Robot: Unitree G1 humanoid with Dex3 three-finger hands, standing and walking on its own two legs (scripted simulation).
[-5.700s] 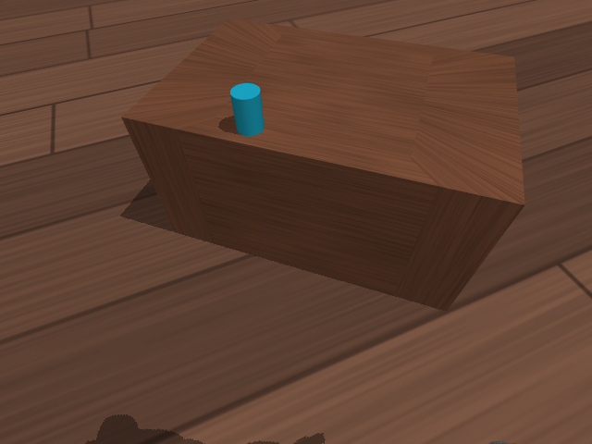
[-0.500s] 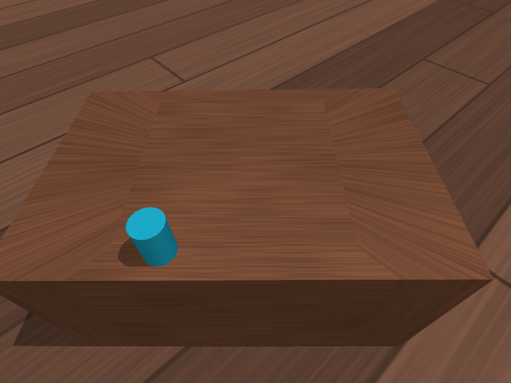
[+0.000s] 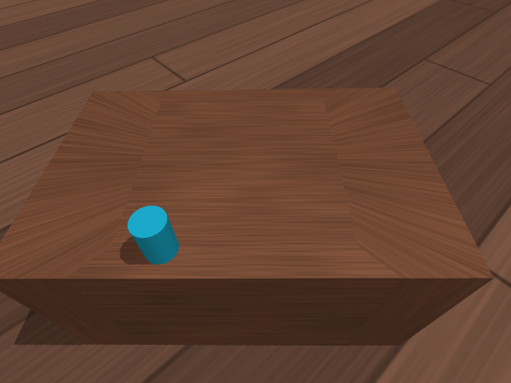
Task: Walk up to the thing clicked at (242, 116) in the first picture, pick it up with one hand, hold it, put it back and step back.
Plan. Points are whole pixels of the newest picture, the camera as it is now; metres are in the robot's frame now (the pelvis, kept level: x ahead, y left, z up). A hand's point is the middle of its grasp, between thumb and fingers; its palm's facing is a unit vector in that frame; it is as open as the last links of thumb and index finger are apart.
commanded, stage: stand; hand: left
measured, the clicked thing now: (155, 235) +0.42 +0.25 -0.12
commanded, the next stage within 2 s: go down in 0.32 s
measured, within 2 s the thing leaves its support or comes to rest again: neither
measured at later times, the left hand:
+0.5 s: hand out of the picture +0.09 +0.25 -0.15, palm faces +0.03 -0.94 -0.33, open 7.8 cm
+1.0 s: hand (117, 381) +0.14 +0.27 -0.15, palm faces +0.05 -0.94 -0.33, open 16.6 cm
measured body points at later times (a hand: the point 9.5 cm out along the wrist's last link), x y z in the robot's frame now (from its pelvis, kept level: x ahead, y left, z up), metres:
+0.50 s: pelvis +0.00 +0.00 +0.00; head +0.02 +0.00 +0.45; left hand +0.09 +0.30 -0.13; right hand +0.09 -0.29 -0.13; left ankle -0.02 +0.12 -0.75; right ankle +0.01 -0.12 -0.75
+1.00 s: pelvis +0.00 +0.01 -0.03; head +0.05 +0.01 +0.42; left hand +0.14 +0.32 -0.13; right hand +0.14 -0.28 -0.12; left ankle -0.02 +0.12 -0.75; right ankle +0.01 -0.12 -0.75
